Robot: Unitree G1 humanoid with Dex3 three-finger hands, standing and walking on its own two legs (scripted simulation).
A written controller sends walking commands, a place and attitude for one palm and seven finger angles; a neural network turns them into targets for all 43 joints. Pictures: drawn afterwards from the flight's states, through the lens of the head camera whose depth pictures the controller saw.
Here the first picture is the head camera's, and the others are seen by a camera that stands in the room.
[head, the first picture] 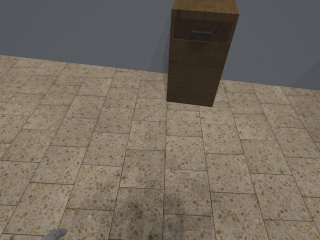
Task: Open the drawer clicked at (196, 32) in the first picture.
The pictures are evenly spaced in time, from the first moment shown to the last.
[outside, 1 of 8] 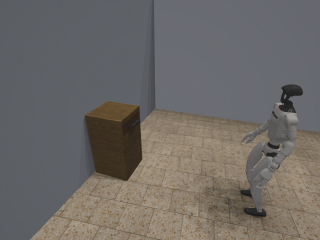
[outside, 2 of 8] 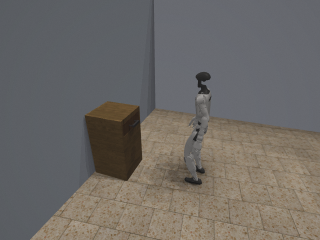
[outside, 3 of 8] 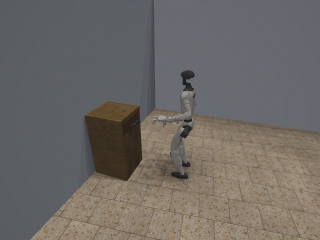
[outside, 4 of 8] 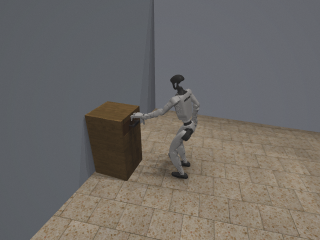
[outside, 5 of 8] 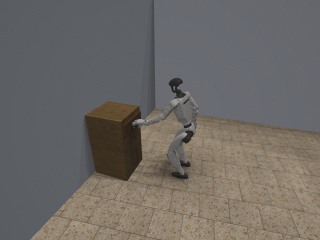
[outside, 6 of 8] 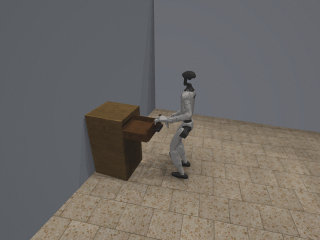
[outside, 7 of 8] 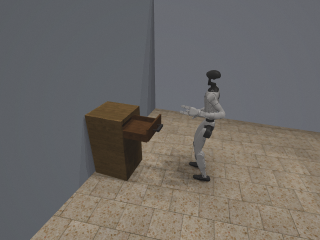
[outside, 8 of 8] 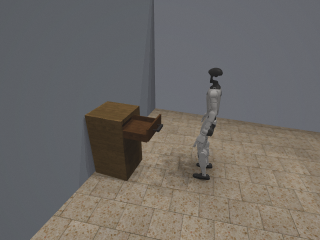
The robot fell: no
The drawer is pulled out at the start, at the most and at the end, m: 0.00 0.30 0.29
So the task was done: yes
